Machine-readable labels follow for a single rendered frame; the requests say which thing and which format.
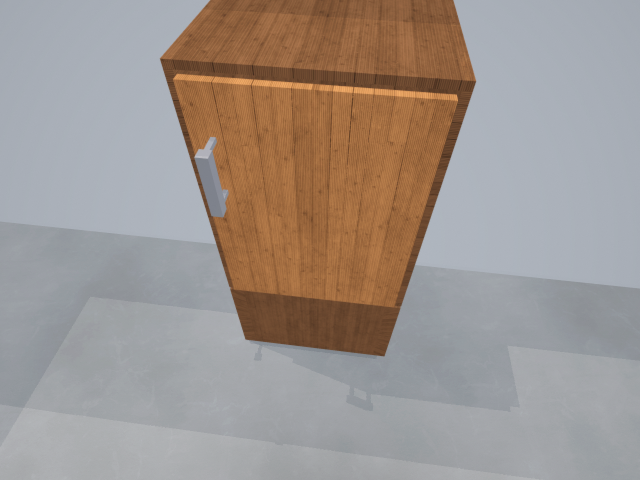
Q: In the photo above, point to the cupboard door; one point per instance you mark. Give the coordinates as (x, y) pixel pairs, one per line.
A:
(327, 184)

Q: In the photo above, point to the handle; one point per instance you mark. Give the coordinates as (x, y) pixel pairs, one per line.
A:
(206, 166)

